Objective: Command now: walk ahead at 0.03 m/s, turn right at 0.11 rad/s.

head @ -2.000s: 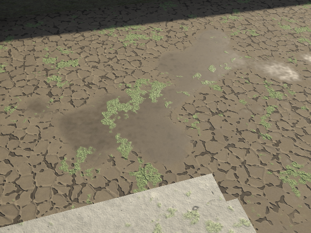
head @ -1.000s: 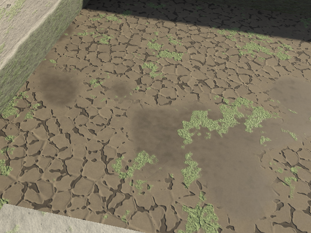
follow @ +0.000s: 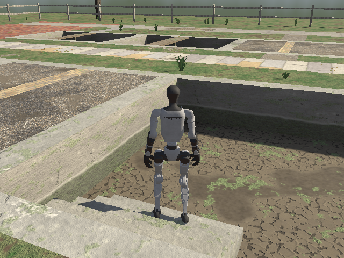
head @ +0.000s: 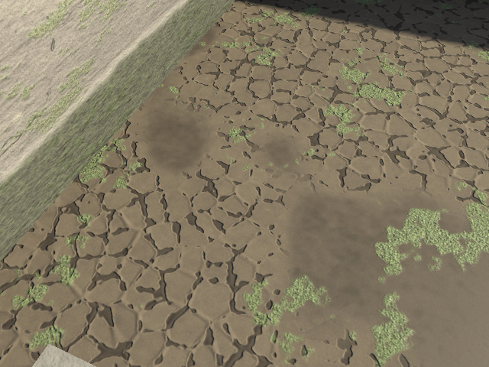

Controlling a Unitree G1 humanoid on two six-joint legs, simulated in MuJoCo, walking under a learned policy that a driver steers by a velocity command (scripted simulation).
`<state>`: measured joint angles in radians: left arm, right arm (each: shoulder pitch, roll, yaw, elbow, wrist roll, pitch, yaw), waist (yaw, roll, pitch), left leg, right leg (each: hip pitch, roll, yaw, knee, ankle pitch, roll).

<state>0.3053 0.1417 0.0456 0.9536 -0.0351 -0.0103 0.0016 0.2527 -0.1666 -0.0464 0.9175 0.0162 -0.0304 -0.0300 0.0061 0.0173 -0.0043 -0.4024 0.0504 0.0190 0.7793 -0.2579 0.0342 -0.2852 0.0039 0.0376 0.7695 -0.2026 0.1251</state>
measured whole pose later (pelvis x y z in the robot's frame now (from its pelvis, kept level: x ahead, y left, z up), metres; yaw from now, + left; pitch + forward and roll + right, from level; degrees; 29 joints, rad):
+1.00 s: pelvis +0.10 -0.06 -0.15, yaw -30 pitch -2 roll +2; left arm 0.32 0.22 -0.01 0.67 -0.03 0.10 0.06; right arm 0.12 -0.21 -0.02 0.53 0.02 0.02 0.01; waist 0.05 0.04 -0.02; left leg -0.51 -0.02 -0.05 0.97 -0.25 -0.08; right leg -0.24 0.15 0.31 0.51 -0.21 -0.08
